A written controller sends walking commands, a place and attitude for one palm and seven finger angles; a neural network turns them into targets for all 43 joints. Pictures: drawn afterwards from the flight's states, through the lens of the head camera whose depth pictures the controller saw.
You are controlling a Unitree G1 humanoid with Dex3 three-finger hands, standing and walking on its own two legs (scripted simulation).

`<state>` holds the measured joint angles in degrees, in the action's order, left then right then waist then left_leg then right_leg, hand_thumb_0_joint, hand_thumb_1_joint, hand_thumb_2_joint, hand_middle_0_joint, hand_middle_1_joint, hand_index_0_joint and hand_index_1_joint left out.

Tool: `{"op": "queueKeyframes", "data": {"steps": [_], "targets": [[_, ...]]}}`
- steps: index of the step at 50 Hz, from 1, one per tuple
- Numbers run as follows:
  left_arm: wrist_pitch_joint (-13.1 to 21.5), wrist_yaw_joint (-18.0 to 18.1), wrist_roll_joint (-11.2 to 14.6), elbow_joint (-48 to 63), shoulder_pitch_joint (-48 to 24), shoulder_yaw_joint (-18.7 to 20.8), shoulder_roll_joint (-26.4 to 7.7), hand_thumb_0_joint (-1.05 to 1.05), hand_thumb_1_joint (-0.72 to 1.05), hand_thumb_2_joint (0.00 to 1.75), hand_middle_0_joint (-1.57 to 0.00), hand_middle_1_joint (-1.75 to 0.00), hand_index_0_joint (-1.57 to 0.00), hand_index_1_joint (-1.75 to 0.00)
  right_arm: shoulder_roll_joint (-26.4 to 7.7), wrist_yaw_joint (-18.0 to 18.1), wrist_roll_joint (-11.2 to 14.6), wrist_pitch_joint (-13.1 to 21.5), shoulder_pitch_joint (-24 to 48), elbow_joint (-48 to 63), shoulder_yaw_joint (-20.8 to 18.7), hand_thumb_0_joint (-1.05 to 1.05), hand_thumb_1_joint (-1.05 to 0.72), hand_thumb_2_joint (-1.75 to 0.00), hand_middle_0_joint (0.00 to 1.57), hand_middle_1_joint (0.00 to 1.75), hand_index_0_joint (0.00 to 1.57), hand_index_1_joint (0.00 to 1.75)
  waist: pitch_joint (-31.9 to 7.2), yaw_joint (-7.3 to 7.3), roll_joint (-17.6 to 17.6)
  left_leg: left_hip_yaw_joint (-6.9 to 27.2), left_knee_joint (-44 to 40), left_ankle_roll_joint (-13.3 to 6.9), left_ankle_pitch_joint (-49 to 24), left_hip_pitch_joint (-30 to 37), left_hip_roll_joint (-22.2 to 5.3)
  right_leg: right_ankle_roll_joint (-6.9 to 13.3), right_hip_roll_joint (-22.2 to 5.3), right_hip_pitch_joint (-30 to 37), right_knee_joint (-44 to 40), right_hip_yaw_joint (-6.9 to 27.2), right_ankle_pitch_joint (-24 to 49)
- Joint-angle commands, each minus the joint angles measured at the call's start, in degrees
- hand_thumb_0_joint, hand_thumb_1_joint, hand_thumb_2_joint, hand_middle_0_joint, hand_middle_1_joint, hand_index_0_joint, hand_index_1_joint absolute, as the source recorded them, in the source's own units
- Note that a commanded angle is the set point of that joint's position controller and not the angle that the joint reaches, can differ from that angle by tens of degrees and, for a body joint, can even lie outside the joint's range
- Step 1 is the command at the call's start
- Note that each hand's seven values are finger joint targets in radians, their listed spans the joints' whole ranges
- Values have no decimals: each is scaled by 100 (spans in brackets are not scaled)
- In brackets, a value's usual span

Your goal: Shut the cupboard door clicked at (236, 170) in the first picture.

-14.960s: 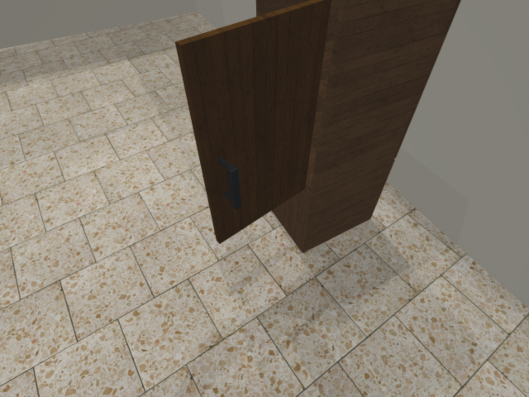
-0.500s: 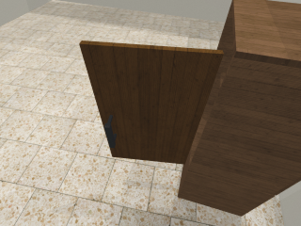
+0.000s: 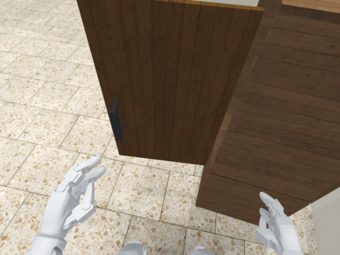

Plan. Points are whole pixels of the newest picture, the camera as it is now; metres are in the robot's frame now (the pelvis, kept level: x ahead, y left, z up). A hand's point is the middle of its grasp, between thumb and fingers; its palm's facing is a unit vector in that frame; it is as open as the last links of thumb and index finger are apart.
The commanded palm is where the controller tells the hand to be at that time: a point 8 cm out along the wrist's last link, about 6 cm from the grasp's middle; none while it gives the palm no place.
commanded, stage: raise the hand and make a fist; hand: left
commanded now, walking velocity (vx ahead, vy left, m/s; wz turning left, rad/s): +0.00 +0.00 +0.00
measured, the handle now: (118, 120) +0.49 +0.18 -0.01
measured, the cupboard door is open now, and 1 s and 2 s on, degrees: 100 100 100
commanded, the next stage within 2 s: bring the fist close to the handle in 1.60 s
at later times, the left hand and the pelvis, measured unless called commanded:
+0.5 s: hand (84, 221) +0.20 +0.19 +0.00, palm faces -0.08 -1.00 -0.01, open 4.3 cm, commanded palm +0.17 +0.25 +0.00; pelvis -0.02 +0.00 -0.05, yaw +0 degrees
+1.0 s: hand (75, 220) +0.20 +0.21 +0.00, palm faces -0.08 -1.00 -0.02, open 3.1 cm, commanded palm +0.18 +0.26 +0.00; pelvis -0.01 +0.03 -0.04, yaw +0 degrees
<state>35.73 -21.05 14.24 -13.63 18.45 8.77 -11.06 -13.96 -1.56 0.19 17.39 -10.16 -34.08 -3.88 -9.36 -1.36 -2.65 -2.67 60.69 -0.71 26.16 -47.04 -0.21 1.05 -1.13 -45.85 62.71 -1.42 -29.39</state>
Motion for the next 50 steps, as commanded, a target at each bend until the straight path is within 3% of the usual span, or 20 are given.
{"op": "queueKeyframes", "data": {"steps": [1,3,5,7,10,12,15,16,17,20,22,23,26,27,33,41,50], "targets": [[-56,-574,621,1189,782,816,-1023,0,90,90,-49,-62,-49,-62,-771,141,195,107,569,1544,-195,0,-90,-90,20,30,20,30,-998,560,465,156,115,17,-288,-471,284,108,16,91,-591,591,-105],[-158,-361,716,2215,163,821,-1143,0,90,90,-53,-66,-53,-66,-722,263,207,86,422,1641,-163,0,-90,-90,20,30,20,30,-1171,397,677,256,382,-52,-92,-542,176,77,60,-111,-690,783,-624],[-39,-128,619,3128,-237,564,-1108,0,90,90,-57,-70,-57,-70,-684,366,185,133,248,1569,-113,0,-90,-90,20,30,20,30,-1328,179,776,350,590,-129,-238,-384,78,62,113,-273,-639,759,-437],[11,-60,523,3363,-608,254,-1054,0,90,90,-60,-74,-60,-74,-706,483,151,135,100,1392,-41,0,-90,-90,20,30,20,30,-1124,-83,615,437,807,-178,-217,-573,17,40,186,-532,-545,735,-347],[-185,-220,459,2848,-453,106,-1030,0,90,90,-66,-80,-66,-80,-735,601,197,143,51,1188,-10,0,-90,-90,20,30,20,30,-862,-184,506,476,939,-182,32,-898,-32,19,182,-752,-628,737,-701],[-556,-389,512,2275,-271,248,-1115,0,90,90,-69,-84,-69,-84,-736,669,245,102,60,1122,12,0,-90,-90,20,30,20,30,-772,-85,390,494,956,-181,36,-1089,-41,6,186,-651,-701,791,-807],[-1087,-478,625,2190,122,578,-1249,0,90,90,-75,-90,-75,-90,-662,664,302,23,134,1258,11,0,-90,-90,20,30,20,30,-1247,148,284,469,855,-160,-157,-1118,-3,-59,62,-100,-734,859,-580],[-1219,-441,673,2143,179,746,-1296,0,90,90,-77,-92,-77,-92,-619,658,306,-14,169,1283,9,0,-90,-90,20,30,20,30,-1323,207,106,486,831,-144,-201,-1173,2,-103,22,69,-740,885,-487],[-1324,-390,714,1996,328,977,-1386,0,90,90,-79,-94,-79,-94,-577,661,284,-62,228,1278,7,0,-90,-90,20,30,20,30,-1385,327,41,523,843,-133,-357,-1239,-1,-109,30,228,-642,880,-224],[-1262,-227,772,2314,456,1013,-1240,0,90,90,-84,-100,-84,-100,-472,592,270,-84,217,1308,-2,0,-90,-90,20,30,20,30,-1556,370,158,543,735,-86,-575,-1124,-9,-152,-23,306,-481,783,385],[-1156,-158,734,2262,565,946,-1192,0,90,90,-88,-104,-88,-104,-481,570,233,-91,190,1300,-1,0,-90,-90,20,30,20,30,-1445,385,86,565,685,-78,-647,-1141,-21,-105,31,214,-350,665,497],[-1053,-158,716,2341,484,752,-1040,0,90,90,-90,-106,-90,-106,-494,555,233,-75,148,1304,1,0,-90,-90,20,30,20,30,-1423,299,91,568,660,-83,-642,-1100,-24,-87,44,63,-295,569,508],[-874,-136,657,2255,445,524,-930,0,90,90,-95,-112,-95,-112,-596,536,235,-39,53,1269,-26,0,-90,-90,20,30,20,30,-1187,177,172,582,560,-95,-371,-991,-22,-7,138,-404,-265,369,8],[-833,-137,629,2260,368,520,-1001,0,90,90,-97,-114,-97,-114,-645,540,225,-38,36,1268,-27,0,-90,-90,20,30,20,30,-1120,204,203,627,521,-95,-364,-949,-29,65,196,-487,-186,278,-69],[-734,80,513,2827,485,374,-975,0,90,90,-108,-126,-108,-126,-747,480,204,-67,-15,1423,-36,0,-90,-90,20,30,20,30,-1457,256,703,812,140,-52,-207,-358,-34,135,272,-836,165,-156,174],[-961,308,320,2892,590,234,-897,0,90,90,-123,-142,-123,-142,-775,424,187,-332,-84,1577,1,0,-90,-90,20,30,20,30,-1284,164,850,992,-93,38,-111,-95,-87,137,317,-997,194,-312,373],[-1011,164,332,2825,272,234,-956,0,90,90,-130,-150,-130,-150,-797,398,176,-425,-142,1657,71,0,-90,-90,20,30,20,30,-1323,123,806,1002,-11,63,-186,-81,-86,153,350,-965,162,-303,440]]}}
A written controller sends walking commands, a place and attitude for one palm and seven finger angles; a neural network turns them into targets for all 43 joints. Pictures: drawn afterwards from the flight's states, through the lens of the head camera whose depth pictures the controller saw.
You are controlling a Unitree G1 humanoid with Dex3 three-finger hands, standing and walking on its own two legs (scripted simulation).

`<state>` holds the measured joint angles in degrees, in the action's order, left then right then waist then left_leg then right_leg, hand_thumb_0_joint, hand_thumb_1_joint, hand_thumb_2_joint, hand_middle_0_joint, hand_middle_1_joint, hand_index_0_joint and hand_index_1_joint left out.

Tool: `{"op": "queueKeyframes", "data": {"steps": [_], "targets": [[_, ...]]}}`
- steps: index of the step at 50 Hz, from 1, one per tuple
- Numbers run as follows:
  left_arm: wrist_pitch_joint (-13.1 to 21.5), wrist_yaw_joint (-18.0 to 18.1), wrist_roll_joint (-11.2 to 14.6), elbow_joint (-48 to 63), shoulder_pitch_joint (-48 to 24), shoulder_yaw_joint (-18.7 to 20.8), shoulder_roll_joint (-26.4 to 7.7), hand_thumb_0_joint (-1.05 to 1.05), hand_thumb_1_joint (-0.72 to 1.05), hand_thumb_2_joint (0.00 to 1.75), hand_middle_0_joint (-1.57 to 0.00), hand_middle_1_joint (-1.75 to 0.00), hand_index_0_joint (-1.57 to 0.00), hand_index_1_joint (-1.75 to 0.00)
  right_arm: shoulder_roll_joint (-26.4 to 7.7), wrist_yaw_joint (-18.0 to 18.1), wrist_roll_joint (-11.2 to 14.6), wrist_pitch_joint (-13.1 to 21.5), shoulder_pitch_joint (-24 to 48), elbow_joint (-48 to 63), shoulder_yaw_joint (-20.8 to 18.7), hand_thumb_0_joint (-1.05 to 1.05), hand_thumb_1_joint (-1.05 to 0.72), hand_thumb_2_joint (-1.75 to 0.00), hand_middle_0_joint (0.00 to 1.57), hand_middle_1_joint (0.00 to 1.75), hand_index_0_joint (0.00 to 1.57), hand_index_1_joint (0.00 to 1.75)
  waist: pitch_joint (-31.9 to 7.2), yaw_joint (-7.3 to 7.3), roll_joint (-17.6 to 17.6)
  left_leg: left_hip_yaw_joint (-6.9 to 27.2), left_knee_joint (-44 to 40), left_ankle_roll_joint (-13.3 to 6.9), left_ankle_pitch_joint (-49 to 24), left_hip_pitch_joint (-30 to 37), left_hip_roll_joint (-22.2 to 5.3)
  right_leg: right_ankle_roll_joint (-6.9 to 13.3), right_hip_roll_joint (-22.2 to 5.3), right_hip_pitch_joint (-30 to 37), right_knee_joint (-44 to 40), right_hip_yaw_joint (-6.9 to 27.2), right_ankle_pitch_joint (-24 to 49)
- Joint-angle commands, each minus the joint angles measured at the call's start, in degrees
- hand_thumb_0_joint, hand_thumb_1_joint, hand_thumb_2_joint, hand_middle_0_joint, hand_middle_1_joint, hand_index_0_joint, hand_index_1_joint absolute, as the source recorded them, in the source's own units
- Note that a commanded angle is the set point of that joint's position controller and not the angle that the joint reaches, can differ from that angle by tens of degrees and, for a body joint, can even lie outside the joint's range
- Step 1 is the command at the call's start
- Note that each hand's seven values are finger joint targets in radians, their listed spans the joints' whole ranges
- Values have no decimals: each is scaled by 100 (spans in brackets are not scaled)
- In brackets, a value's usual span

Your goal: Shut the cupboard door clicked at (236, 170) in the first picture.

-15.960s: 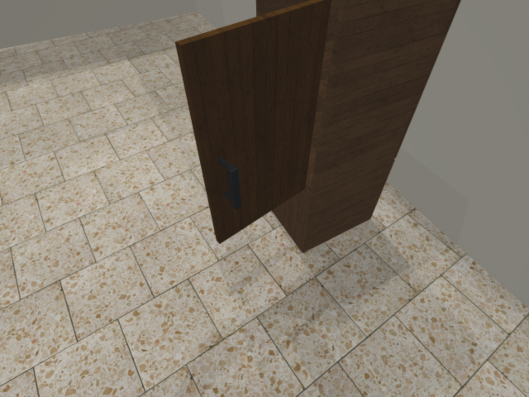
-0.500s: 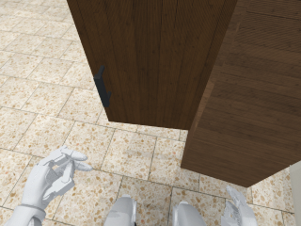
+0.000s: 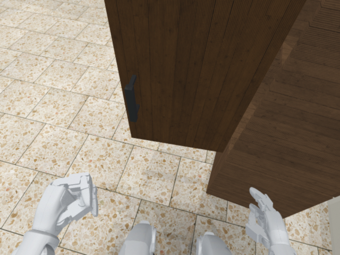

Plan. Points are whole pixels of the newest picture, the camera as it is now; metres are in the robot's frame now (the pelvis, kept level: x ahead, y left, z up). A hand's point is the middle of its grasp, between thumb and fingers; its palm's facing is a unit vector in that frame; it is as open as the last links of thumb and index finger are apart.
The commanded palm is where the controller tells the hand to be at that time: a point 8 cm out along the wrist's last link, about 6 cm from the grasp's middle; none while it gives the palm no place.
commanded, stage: raise the hand and make a fist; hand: left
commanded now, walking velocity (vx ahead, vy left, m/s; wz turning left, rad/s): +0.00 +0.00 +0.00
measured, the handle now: (133, 99) +0.50 +0.15 +0.03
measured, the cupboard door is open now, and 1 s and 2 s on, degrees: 100 100 100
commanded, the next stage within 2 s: bring the fist close to the handle in 0.60 s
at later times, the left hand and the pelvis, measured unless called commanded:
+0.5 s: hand (102, 199) +0.22 +0.16 +0.05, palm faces -0.11 -0.99 -0.03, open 3.1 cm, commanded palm +0.20 +0.22 +0.05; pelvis +0.00 -0.02 +0.00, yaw +0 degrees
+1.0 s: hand (115, 179) +0.26 +0.15 +0.04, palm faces -0.14 -0.99 -0.02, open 3.1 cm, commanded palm +0.26 +0.20 +0.04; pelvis +0.00 -0.02 -0.01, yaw +0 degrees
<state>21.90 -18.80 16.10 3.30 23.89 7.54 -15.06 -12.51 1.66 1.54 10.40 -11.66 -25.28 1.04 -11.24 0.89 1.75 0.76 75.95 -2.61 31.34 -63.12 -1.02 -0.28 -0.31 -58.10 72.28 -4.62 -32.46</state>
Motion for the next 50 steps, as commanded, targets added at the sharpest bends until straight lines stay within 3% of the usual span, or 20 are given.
{"op": "queueKeyframes", "data": {"steps": [1,2,5,17,21,23,27,29,32,35,36,37,39,42,44,47,48,50], "targets": [[384,-73,153,1171,-300,377,-586,0,90,90,-130,-150,-130,-150,-945,70,35,281,17,769,-414,0,-90,-90,20,30,20,30,-1200,-82,461,646,-1519,253,-754,1526,8,295,258,302,-786,33,769],[355,-76,144,1063,-297,489,-702,0,90,90,-130,-150,-130,-150,-933,76,32,275,16,748,-411,0,-90,-90,20,30,20,30,-1148,-25,530,646,-1510,264,-846,1493,11,324,278,326,-765,36,818],[339,-121,188,1081,-340,425,-613,0,90,90,-130,-150,-130,-150,-925,71,50,278,5,758,-410,0,-90,-90,20,30,20,30,-1236,-90,356,597,-1452,230,-908,1492,14,286,265,364,-809,45,865],[375,-133,285,916,-220,616,-777,0,90,90,-130,-150,-130,-150,-889,102,75,283,6,667,-448,0,-90,-90,20,30,20,30,-1297,-16,141,328,-1131,141,-1214,1043,64,295,243,787,-895,285,1007],[429,-79,297,901,-239,566,-687,0,90,90,-130,-150,-130,-150,-864,108,96,242,14,670,-461,0,-90,-90,20,30,20,30,-1243,-71,15,240,-1053,118,-1042,871,76,242,194,816,-1003,413,794],[458,-76,276,975,-266,537,-715,0,90,90,-130,-150,-130,-150,-868,120,94,228,36,683,-455,0,-90,-90,20,30,20,30,-1279,-53,172,231,-1044,118,-1053,900,72,258,191,807,-981,436,784],[465,-57,287,835,-279,593,-776,0,90,90,-130,-150,-130,-150,-865,148,97,184,31,686,-452,0,-90,-90,20,30,20,30,-1135,-68,-72,203,-967,98,-928,695,70,246,190,878,-1095,566,565],[504,-75,280,959,-311,498,-697,0,90,90,-130,-150,-130,-150,-851,147,108,181,27,701,-446,0,-90,-90,20,30,20,30,-1226,-90,97,175,-965,96,-964,777,73,229,164,856,-1078,563,664],[489,-45,285,865,-299,592,-784,0,90,90,-130,-150,-130,-150,-852,160,95,151,33,682,-442,0,-90,-90,20,30,20,30,-1184,-72,-24,203,-959,89,-968,725,70,244,191,887,-1075,554,658],[491,-78,281,825,-311,473,-660,0,90,90,-130,-150,-130,-150,-836,160,120,124,43,707,-437,0,-90,-90,20,30,20,30,-1100,-130,-87,162,-939,85,-832,676,70,203,157,846,-1173,613,477],[505,-77,266,811,-628,410,-666,0,90,90,-130,-150,-130,-150,-872,175,112,129,19,685,-412,0,-90,-90,20,30,20,30,-1031,-224,-107,171,-894,69,-763,627,67,192,155,739,-1188,627,398],[535,-76,245,818,-987,451,-788,0,90,90,-130,-150,-130,-150,-898,197,89,131,-16,624,-394,0,-90,-90,20,30,20,30,-1013,-235,26,192,-846,68,-772,611,56,233,176,676,-1112,615,377],[567,-71,227,696,-1276,366,-706,0,90,90,-130,-150,-130,-150,-918,202,89,162,-24,592,-378,0,-90,-90,20,30,20,30,-1081,-273,26,218,-833,64,-713,638,53,226,166,558,-1082,590,332],[513,-57,211,505,-1617,395,-793,0,90,90,-130,-150,-130,-150,-974,212,89,166,-63,540,-359,0,-90,-90,20,30,20,30,-1164,-240,127,257,-895,64,-667,719,45,260,194,505,-1032,524,329],[441,-47,176,446,-1792,275,-671,0,90,90,-130,-150,-130,-150,-974,190,100,157,-68,539,-361,0,-90,-90,20,30,20,30,-1373,-244,165,259,-958,64,-769,900,47,241,185,531,-1005,468,516],[280,30,155,313,-1734,434,-808,0,90,90,-130,-150,-130,-150,-1003,154,98,98,-108,537,-370,0,-90,-90,20,30,20,30,-1612,-101,193,278,-1089,85,-1077,1088,47,267,205,745,-935,375,895],[234,54,129,305,-1795,293,-656,0,90,90,-130,-150,-130,-150,-972,127,103,77,-80,565,-361,0,-90,-90,20,30,20,30,-1604,-132,214,247,-1109,81,-1112,1120,58,247,181,757,-954,372,982],[197,161,77,116,-1999,382,-738,0,90,90,-130,-150,-130,-150,-985,117,104,29,-110,508,-374,0,-90,-90,20,30,20,30,-1505,-178,80,233,-1114,78,-1042,1057,41,222,176,718,-1010,388,930]]}}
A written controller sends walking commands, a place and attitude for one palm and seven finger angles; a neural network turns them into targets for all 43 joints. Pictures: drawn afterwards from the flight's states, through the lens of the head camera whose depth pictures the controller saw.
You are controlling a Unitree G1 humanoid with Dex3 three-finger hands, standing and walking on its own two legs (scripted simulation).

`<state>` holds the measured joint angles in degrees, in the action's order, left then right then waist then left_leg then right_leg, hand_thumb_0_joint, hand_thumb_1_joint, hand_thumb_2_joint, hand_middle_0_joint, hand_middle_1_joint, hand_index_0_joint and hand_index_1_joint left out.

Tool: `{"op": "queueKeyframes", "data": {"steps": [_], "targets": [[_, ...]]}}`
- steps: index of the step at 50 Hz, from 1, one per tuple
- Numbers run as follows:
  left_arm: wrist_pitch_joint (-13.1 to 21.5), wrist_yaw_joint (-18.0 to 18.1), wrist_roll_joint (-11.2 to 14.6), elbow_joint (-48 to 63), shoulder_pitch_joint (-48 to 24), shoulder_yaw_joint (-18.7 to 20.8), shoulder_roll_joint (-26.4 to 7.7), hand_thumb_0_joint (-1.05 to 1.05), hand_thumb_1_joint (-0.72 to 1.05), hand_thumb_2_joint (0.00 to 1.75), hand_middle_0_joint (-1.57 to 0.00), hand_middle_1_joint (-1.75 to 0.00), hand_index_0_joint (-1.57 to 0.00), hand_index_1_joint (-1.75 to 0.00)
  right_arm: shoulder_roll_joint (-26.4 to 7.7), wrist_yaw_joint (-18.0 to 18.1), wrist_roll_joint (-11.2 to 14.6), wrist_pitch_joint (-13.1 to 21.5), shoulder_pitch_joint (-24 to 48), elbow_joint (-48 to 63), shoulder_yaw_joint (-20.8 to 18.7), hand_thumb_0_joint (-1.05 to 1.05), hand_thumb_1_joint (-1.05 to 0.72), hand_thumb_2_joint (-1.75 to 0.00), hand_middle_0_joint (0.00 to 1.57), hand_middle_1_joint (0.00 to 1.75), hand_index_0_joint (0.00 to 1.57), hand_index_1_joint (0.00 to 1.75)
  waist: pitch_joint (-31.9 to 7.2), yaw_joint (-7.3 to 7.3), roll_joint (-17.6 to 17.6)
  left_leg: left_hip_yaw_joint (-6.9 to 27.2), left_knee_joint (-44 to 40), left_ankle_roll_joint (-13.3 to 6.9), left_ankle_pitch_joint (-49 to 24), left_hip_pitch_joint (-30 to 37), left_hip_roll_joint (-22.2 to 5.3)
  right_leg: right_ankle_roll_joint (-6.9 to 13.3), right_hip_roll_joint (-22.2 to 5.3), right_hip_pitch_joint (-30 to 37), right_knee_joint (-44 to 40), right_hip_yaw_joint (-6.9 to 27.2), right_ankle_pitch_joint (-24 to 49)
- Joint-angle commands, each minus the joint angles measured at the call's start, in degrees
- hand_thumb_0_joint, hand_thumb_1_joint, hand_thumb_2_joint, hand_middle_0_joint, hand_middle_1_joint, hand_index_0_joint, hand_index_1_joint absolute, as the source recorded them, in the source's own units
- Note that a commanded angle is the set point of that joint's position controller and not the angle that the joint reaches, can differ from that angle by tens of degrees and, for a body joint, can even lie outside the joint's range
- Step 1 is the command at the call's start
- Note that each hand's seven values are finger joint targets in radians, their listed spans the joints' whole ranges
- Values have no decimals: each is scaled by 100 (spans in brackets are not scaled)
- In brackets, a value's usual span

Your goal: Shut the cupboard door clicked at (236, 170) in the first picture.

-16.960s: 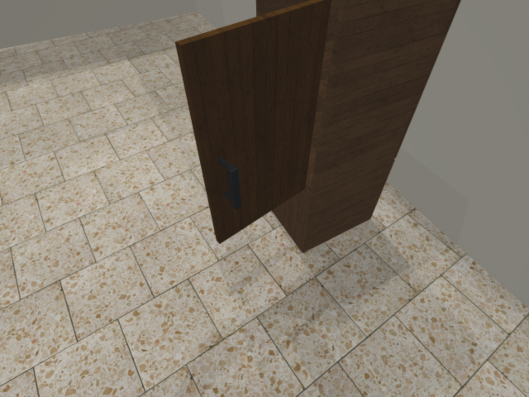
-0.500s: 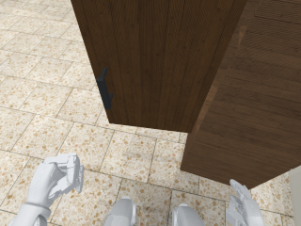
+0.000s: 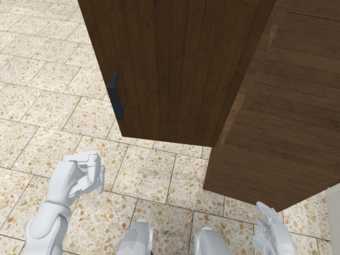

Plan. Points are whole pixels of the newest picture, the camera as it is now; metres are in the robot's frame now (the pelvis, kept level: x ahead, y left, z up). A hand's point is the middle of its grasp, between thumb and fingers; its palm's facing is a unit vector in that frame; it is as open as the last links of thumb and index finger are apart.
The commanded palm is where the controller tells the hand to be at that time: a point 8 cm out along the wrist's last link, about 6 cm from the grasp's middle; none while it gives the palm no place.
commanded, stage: bring the fist close to the handle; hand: left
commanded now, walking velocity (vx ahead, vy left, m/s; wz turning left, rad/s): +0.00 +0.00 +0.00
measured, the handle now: (118, 97) +0.50 +0.18 +0.04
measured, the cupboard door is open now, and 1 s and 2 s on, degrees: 100 100 87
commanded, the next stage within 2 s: push the door shut along its arc in 1.10 s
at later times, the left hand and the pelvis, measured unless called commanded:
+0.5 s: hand (114, 143) +0.36 +0.16 +0.05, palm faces -0.11 -0.99 -0.02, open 3.1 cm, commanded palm +0.35 +0.21 +0.04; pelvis +0.00 +0.01 +0.01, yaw -1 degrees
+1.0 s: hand (123, 128) +0.40 +0.14 +0.04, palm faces -0.09 -1.00 -0.04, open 3.1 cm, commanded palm +0.38 +0.20 +0.04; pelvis +0.00 -0.01 +0.01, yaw -1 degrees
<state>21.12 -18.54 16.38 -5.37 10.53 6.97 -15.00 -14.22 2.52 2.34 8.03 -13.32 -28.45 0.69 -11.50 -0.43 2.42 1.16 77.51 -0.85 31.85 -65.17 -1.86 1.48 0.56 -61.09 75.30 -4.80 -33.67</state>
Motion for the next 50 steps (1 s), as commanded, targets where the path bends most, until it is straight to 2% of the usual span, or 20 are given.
{"op": "queueKeyframes", "data": {"steps": [1,2,6,13,17,19,22,24,25,27,30,32,35,37,38,42,44,47,49,50], "targets": [[268,179,31,918,-781,383,-675,0,90,90,-130,-150,-130,-150,-801,13,14,248,62,820,-328,0,-90,-90,20,30,20,30,-1447,-71,27,175,-1275,-99,-1021,1206,142,35,76,1027,-1342,427,978],[264,225,13,737,-863,522,-813,0,90,90,-130,-150,-130,-150,-825,17,5,213,16,775,-327,0,-90,-90,20,30,20,30,-1374,-48,-49,196,-1277,-91,-1041,1168,126,64,99,1036,-1325,415,987],[401,344,-94,490,-1534,296,-587,0,90,90,-130,-150,-130,-150,-824,-17,-7,157,19,687,-332,0,-90,-90,20,30,20,30,-1430,-141,77,217,-1343,-82,-1014,1316,129,58,74,869,-1298,355,1008],[548,396,-205,-159,-2486,276,-619,0,90,90,-130,-150,-130,-150,-893,-39,-22,56,-67,461,-364,0,-90,-90,20,30,20,30,-1619,-233,-16,260,-1376,-61,-1144,1551,98,59,66,761,-1261,322,1186],[557,476,-246,-442,-2685,313,-626,0,90,90,-130,-150,-130,-150,-904,-71,-33,-27,-128,420,-377,0,-90,-90,20,30,20,30,-1815,-145,95,274,-1437,-26,-1389,1739,97,88,68,838,-1211,293,1390],[558,512,-288,-680,-3056,306,-614,0,90,90,-130,-150,-130,-150,-894,-83,-28,-95,-134,351,-371,0,-90,-90,20,30,20,30,-1771,-229,10,240,-1400,-38,-1356,1673,90,57,52,801,-1240,316,1421],[630,569,-350,-1013,-3468,441,-750,0,90,90,-130,-150,-130,-150,-908,-81,-41,-164,-207,288,-384,0,-90,-90,20,30,20,30,-1805,-231,-67,219,-1362,-40,-1330,1609,91,63,66,852,-1239,358,1407],[694,579,-383,-1145,-3710,338,-632,0,90,90,-130,-150,-130,-150,-889,-101,-39,-193,-191,242,-386,0,-90,-90,20,30,20,30,-1861,-253,101,209,-1362,-18,-1422,1743,83,62,46,750,-1227,345,1492],[711,576,-381,-1247,-3936,276,-572,0,90,90,-130,-150,-130,-150,-890,-106,-51,-206,-224,208,-384,0,-90,-90,20,30,20,30,-1877,-328,5,204,-1326,-35,-1455,1720,93,45,41,775,-1230,354,1562],[767,573,-406,-1428,-4191,410,-754,0,90,90,-130,-150,-130,-150,-930,-102,-60,-237,-277,154,-389,0,-90,-90,20,30,20,30,-1948,-309,65,228,-1294,-25,-1501,1742,79,64,58,723,-1181,359,1582],[793,598,-439,-1682,-4434,264,-541,0,90,90,-130,-150,-130,-150,-897,-143,-57,-282,-306,102,-401,0,-90,-90,20,30,20,30,-2051,-334,87,231,-1298,-8,-1635,1879,81,50,39,683,-1178,341,1695],[796,641,-496,-2024,-4666,376,-678,0,90,90,-130,-150,-130,-150,-931,-136,-69,-328,-393,28,-414,0,-90,-90,20,30,20,30,-1970,-398,-113,228,-1245,-30,-1558,1747,68,39,58,645,-1184,361,1668],[860,709,-565,-2362,-5229,514,-815,0,90,90,-130,-150,-130,-150,-912,-145,-82,-395,-394,-36,-387,0,-90,-90,20,30,20,30,-1995,-407,-49,175,-1203,-43,-1371,1490,112,26,41,731,-1186,436,1564],[909,707,-555,-2466,-5048,810,-1118,0,90,90,-130,-150,-130,-150,-943,-149,-100,-447,-444,-3,-396,0,-90,-90,20,30,20,30,-2217,-282,-123,147,-1185,-48,-1494,1451,117,38,53,958,-1151,474,1704],[932,682,-551,-2469,-4928,760,-990,0,90,90,-130,-150,-130,-150,-900,-172,-94,-464,-414,38,-395,0,-90,-90,20,30,20,30,-2337,-242,-16,95,-1188,-42,-1596,1504,130,27,36,1030,-1137,497,1846],[961,601,-507,-2454,-4834,726,-976,0,90,90,-130,-150,-130,-150,-903,-204,-74,-539,-476,57,-409,0,-90,-90,20,30,20,30,-2344,-256,-88,82,-1210,-52,-1671,1541,115,22,61,1121,-1168,500,1951],[964,586,-494,-2451,-5015,647,-876,0,90,90,-130,-150,-130,-150,-885,-201,-67,-571,-464,31,-415,0,-90,-90,20,30,20,30,-2217,-358,-194,54,-1207,-70,-1554,1438,116,-21,38,1103,-1229,527,1909],[1013,558,-452,-2444,-4928,868,-1134,0,90,90,-130,-150,-130,-150,-904,-169,-64,-585,-473,41,-411,0,-90,-90,20,30,20,30,-2228,-281,-221,1,-1155,-91,-1459,1221,139,-11,31,1299,-1255,631,1848],[1059,515,-446,-2494,-5122,636,-881,0,90,90,-130,-150,-130,-150,-858,-161,-54,-588,-444,-1,-400,0,-90,-90,20,30,20,30,-2059,-396,-243,-16,-1154,-104,-1332,1189,144,-42,15,1187,-1332,658,1730],[1087,507,-459,-2529,-5253,692,-983,0,90,90,-130,-150,-130,-150,-881,-143,-52,-584,-448,-46,-410,0,-90,-90,20,30,20,30,-2008,-419,-257,-2,-1133,-106,-1257,1174,131,-39,13,1104,-1345,660,1624]]}}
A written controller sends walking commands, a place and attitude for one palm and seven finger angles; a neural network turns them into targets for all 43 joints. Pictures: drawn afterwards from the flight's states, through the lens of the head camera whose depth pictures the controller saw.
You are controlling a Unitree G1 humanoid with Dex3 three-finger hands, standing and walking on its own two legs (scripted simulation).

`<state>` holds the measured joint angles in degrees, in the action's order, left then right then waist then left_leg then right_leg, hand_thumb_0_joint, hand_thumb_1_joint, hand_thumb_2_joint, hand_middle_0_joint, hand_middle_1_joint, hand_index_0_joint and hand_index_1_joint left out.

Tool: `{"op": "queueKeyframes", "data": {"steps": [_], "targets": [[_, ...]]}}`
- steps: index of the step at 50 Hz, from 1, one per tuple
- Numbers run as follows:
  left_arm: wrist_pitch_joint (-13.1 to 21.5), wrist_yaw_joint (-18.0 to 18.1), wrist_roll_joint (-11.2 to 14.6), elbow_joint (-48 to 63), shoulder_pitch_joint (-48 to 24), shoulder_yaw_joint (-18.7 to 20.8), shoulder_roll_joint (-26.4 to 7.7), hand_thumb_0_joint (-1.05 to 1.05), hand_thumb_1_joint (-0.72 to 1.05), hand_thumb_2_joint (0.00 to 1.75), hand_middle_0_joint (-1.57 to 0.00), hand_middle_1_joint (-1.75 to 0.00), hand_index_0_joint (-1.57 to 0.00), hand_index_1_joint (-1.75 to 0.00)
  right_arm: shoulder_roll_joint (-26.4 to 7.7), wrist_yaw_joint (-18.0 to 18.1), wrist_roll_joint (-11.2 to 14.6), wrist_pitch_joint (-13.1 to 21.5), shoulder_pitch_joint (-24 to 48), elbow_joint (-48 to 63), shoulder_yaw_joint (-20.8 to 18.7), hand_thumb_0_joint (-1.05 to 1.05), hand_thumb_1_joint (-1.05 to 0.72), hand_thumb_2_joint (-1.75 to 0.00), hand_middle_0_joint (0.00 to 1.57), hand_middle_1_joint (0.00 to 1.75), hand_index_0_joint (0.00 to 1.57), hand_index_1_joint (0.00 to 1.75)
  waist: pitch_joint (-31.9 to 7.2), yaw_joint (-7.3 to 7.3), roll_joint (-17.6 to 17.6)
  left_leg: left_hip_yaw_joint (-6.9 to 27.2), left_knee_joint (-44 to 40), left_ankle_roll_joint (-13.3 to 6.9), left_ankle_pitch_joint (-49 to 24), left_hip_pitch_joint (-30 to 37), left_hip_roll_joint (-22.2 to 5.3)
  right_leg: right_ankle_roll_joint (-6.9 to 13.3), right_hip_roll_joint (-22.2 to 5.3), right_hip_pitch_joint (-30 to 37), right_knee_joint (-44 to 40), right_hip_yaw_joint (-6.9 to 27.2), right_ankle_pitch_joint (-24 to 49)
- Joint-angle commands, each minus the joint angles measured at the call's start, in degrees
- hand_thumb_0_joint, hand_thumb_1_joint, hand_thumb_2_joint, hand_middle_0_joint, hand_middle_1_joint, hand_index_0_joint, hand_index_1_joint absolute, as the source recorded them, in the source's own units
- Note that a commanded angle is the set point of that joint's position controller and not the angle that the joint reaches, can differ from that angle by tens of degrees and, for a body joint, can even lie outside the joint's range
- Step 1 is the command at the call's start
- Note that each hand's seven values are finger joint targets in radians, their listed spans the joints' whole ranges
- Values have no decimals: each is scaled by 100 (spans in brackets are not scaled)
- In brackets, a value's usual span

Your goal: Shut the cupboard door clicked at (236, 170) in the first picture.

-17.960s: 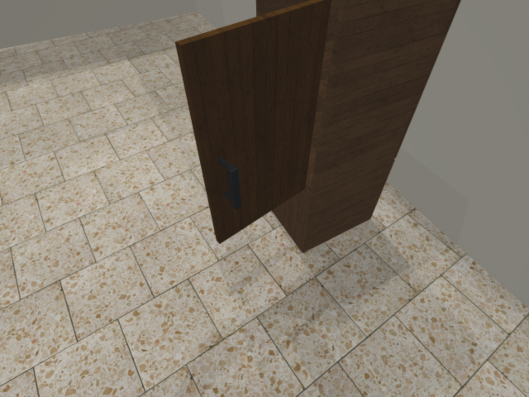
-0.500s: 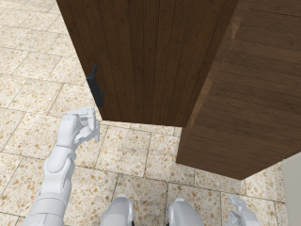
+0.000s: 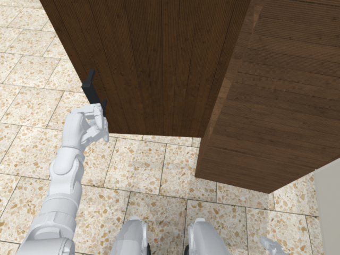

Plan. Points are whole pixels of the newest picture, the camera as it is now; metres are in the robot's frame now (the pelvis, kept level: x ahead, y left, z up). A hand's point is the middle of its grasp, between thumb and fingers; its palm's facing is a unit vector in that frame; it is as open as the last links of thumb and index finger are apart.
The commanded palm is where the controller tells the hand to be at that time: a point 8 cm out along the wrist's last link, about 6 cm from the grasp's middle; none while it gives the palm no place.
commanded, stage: bring the fist close to the handle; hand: left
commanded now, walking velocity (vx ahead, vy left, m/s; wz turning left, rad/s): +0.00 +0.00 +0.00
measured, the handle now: (96, 95) +0.50 +0.19 +0.03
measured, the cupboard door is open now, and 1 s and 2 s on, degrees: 100 87 75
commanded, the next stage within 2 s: push the door shut along its arc in 0.10 s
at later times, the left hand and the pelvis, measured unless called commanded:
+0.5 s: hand (105, 117) +0.43 +0.16 +0.03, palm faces -0.14 -0.99 -0.04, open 3.1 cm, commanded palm +0.42 +0.21 +0.04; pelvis +0.00 +0.00 -0.01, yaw +0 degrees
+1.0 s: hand (113, 98) +0.49 +0.15 +0.03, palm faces -0.26 -0.97 -0.04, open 3.1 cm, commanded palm +0.49 +0.18 +0.04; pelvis -0.01 +0.01 -0.03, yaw -1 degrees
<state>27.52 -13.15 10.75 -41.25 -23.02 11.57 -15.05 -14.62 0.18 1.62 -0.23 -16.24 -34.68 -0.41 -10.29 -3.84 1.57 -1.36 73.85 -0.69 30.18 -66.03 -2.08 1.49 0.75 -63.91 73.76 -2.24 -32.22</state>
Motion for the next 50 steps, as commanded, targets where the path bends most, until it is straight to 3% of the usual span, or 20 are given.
{"op": "queueKeyframes", "data": {"steps": [1,3,6,10,11,14,17,20,23,26,27,33,36,38,41,42,43,46,48,50], "targets": [[475,-35,94,1045,-1956,303,-1081,0,90,90,-130,-150,-130,-150,-852,104,15,241,-166,563,-299,0,-90,-90,20,30,20,30,-2164,-55,-169,251,-749,-126,-1090,1224,160,-36,-6,1428,-1181,432,1464],[508,-81,102,1056,-2022,200,-978,0,90,90,-130,-150,-130,-150,-852,111,17,264,-160,551,-299,0,-90,-90,20,30,20,30,-2267,-47,74,279,-765,-106,-1144,1458,158,-12,0,1274,-1138,373,1485],[485,-102,115,943,-2106,116,-885,0,90,90,-130,-150,-130,-150,-851,115,24,273,-154,513,-304,0,-90,-90,20,30,20,30,-2257,-83,43,309,-767,-104,-1154,1510,150,-15,6,1181,-1132,339,1470],[442,-92,105,736,-2263,240,-1023,0,90,90,-130,-150,-130,-150,-871,129,17,257,-152,504,-294,0,-90,-90,20,30,20,30,-2251,-86,-73,312,-735,-120,-1045,1361,159,-27,3,1197,-1136,367,1358],[436,-99,68,718,-2132,343,-1162,0,90,90,-130,-150,-130,-150,-888,132,16,240,-160,520,-295,0,-90,-90,20,30,20,30,-2297,-19,-34,305,-742,-110,-1107,1373,153,-11,7,1241,-1109,362,1407],[458,-182,21,698,-2646,273,-1220,0,90,90,-130,-150,-130,-150,-884,136,9,231,-196,485,-273,0,-90,-90,20,30,20,30,-2452,-107,96,347,-664,-108,-1262,1485,145,-3,21,1176,-998,338,1589],[450,-286,16,393,-3175,296,-1338,0,90,90,-130,-150,-130,-150,-914,166,7,235,-261,406,-258,0,-90,-90,20,30,20,30,-2329,-248,105,377,-581,-127,-1193,1431,132,0,43,983,-993,330,1491],[438,-418,41,304,-3166,336,-1379,0,90,90,-130,-150,-130,-150,-921,141,13,233,-284,413,-261,0,-90,-90,20,30,20,30,-2667,-161,269,395,-574,-99,-1479,1636,132,25,38,1059,-922,317,1738],[339,-541,58,2,-3415,132,-1157,0,90,90,-130,-150,-130,-150,-935,105,30,212,-362,362,-264,0,-90,-90,20,30,20,30,-2543,-293,297,472,-580,-97,-1530,1798,111,29,58,729,-913,217,1682],[305,-605,-6,-312,-3790,205,-1364,0,90,90,-130,-150,-130,-150,-971,105,37,176,-414,321,-245,0,-90,-90,20,30,20,30,-2324,-401,47,460,-515,-137,-1234,1400,115,19,68,729,-953,261,1441],[336,-639,-7,-322,-4073,192,-1405,0,90,90,-130,-150,-130,-150,-979,117,29,190,-446,294,-244,0,-90,-90,20,30,20,30,-2335,-460,113,459,-455,-159,-1194,1383,126,29,75,665,-942,284,1394],[290,-855,-56,-682,-4461,231,-1587,0,90,90,-130,-150,-130,-150,-1046,94,22,182,-580,223,-242,0,-90,-90,20,30,20,30,-2700,-489,414,560,-402,-139,-1272,1615,107,70,107,366,-848,229,1262],[197,-893,-100,-843,-4867,112,-1564,0,90,90,-130,-150,-130,-150,-1079,82,19,173,-667,174,-230,0,-90,-90,20,30,20,30,-2536,-636,471,622,-407,-145,-1182,1632,82,78,125,108,-849,173,1120],[205,-903,-108,-809,-5061,180,-1664,0,90,90,-130,-150,-130,-150,-1110,70,3,182,-721,152,-231,0,-90,-90,20,30,20,30,-2754,-620,681,687,-416,-121,-1295,1838,75,98,126,-22,-784,125,1130],[138,-900,-151,-960,-5088,280,-1775,0,90,90,-130,-150,-130,-150,-1124,48,-4,172,-798,135,-237,0,-90,-90,20,30,20,30,-2801,-657,549,696,-391,-132,-1286,1805,65,88,139,-41,-798,118,1105],[117,-906,-140,-1091,-5202,334,-1850,0,90,90,-130,-150,-130,-150,-1138,55,-10,179,-855,119,-219,0,-90,-90,20,30,20,30,-2723,-734,444,698,-355,-160,-1297,1702,61,87,166,-51,-781,110,1121],[113,-896,-194,-1095,-5305,425,-2013,0,90,90,-130,-150,-130,-150,-1156,58,-12,171,-862,109,-210,0,-90,-90,20,30,20,30,-2719,-719,479,697,-350,-150,-1242,1638,43,82,157,-64,-773,117,1073],[64,-910,-299,-1228,-5546,369,-2045,0,90,90,-130,-150,-130,-150,-1162,45,-22,175,-911,95,-195,0,-90,-90,20,30,20,30,-2680,-804,562,704,-292,-159,-1132,1532,41,88,174,-197,-743,123,974],[75,-936,-322,-1222,-5767,325,-2051,0,90,90,-130,-150,-130,-150,-1170,30,-37,194,-960,87,-180,0,-90,-90,20,30,20,30,-2808,-807,857,767,-303,-134,-1210,1743,36,109,180,-368,-693,85,972],[39,-987,-348,-1242,-5850,280,-2043,0,90,90,-130,-150,-130,-150,-1193,18,-55,196,-1018,66,-184,0,-90,-90,20,30,20,30,-2864,-841,936,835,-311,-112,-1347,1923,10,126,188,-489,-653,34,1029]]}}
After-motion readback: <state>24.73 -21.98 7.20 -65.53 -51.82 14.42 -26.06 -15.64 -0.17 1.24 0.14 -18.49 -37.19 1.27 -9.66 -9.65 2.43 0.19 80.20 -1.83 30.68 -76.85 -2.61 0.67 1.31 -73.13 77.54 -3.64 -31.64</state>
